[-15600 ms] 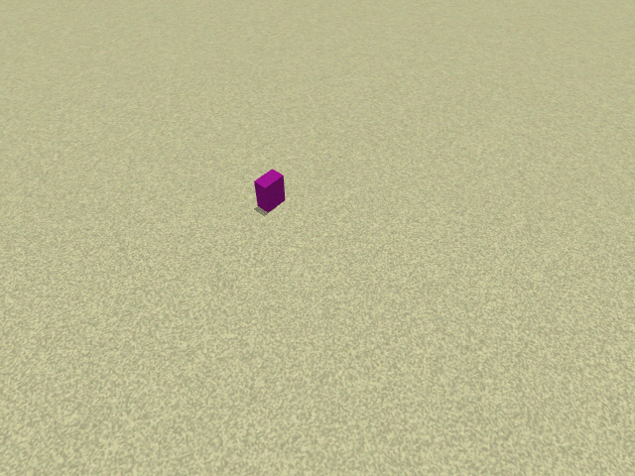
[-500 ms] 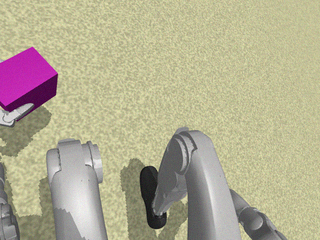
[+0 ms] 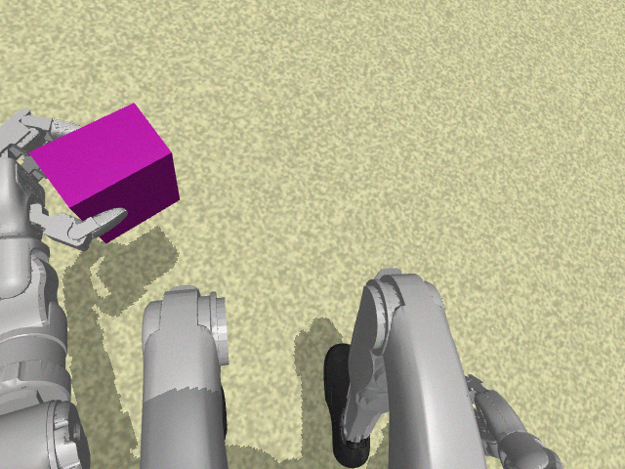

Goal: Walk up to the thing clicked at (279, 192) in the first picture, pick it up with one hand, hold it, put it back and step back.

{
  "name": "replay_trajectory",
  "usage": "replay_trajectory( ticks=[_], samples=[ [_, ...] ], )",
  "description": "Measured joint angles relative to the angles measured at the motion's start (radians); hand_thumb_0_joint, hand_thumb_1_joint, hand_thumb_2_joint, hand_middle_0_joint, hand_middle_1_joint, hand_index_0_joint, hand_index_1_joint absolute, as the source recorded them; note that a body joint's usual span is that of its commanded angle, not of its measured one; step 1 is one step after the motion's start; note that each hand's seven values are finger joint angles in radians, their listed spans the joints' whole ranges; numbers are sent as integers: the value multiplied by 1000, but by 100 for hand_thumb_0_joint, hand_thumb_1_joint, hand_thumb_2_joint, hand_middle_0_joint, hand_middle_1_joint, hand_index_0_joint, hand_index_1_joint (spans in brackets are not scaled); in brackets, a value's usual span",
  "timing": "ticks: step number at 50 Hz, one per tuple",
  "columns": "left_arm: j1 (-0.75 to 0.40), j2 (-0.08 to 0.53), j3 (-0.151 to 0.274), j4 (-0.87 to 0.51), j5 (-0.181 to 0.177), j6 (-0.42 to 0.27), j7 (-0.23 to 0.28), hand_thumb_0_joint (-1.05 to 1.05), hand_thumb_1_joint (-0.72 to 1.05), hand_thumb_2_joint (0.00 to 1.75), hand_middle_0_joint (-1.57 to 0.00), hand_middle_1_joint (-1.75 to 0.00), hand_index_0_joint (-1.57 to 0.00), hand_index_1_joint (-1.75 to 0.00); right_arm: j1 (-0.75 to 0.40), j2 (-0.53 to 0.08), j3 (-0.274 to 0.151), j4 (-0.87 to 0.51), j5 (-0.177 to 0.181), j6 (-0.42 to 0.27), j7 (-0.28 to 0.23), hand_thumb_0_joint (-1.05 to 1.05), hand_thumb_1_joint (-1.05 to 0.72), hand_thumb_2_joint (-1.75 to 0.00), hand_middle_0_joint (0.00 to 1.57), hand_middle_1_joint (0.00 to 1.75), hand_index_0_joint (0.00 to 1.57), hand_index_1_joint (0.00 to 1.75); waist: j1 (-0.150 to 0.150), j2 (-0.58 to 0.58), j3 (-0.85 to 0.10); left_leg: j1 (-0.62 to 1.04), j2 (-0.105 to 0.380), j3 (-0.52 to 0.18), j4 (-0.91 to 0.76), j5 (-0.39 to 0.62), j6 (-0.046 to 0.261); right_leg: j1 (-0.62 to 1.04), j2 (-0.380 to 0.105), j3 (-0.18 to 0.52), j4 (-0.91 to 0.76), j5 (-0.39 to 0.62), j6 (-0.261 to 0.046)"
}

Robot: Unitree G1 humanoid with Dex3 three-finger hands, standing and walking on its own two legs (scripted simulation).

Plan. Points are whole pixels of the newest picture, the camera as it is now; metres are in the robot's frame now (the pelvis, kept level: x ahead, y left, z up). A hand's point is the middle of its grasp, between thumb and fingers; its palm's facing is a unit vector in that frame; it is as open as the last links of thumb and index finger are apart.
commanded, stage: settle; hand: left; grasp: from the side
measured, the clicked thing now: (118, 180) +0.45 +0.23 -0.07
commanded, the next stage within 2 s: lift in 0.50 s
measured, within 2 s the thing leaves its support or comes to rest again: neither
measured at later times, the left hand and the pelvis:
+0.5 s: hand (70, 166) +0.43 +0.25 +0.00, palm faces +0.20 -0.98 -0.03, open 10.6 cm; pelvis +0.00 +0.00 +0.03, yaw +2 degrees
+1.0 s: hand (49, 148) +0.42 +0.25 +0.06, palm faces +0.20 -0.98 -0.02, open 10.6 cm; pelvis +0.00 +0.00 +0.06, yaw +4 degrees
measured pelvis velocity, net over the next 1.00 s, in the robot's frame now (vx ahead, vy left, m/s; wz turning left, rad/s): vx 0.00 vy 0.00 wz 0.06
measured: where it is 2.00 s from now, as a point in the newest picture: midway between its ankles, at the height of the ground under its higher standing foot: (279, 444)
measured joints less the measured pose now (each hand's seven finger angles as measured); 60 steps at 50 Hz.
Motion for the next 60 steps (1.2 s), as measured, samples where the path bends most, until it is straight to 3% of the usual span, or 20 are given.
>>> replay_trajectory(
  ticks=[14,31,41,47,60],
  samples=[
    [-13,-49,10,-5,5,39,-14,-1,-56,104,-77,-106,-77,-108,24,7,-48,6,20,-16,-19,0,-92,-90,20,30,20,30,11,13,-42,41,-1,30,-70,0,-5,23,-5,25,-42,-11,-8],
    [-40,-74,8,37,28,30,-3,-1,-57,105,-78,-107,-77,-110,43,22,-66,22,19,-31,-27,0,-92,-90,20,30,20,30,11,12,-65,80,-1,50,-122,10,-3,54,-5,42,-81,-8,-7],
    [-32,-97,19,11,3,34,-1,-1,-61,105,-80,-111,-81,-110,59,28,-72,19,29,-33,-30,0,-95,-90,20,30,20,30,17,16,-75,103,-1,56,-150,10,-2,75,-6,46,-103,-10,-6],
    [5,-111,-3,-56,-1,65,-8,-1,-61,106,-80,-111,-81,-110,62,34,-80,12,46,-33,-38,0,-95,-90,20,30,20,30,26,25,-89,140,-1,60,-193,11,-3,110,-7,48,-142,-12,-6],
    [126,-148,-56,-260,-44,178,-17,-1,-61,106,-80,-111,-81,-110,69,40,-98,-27,97,-44,-70,0,-94,-90,20,30,20,30,55,35,-123,291,6,68,-350,21,-3,256,-2,48,-293,-4,-7]
  ],
)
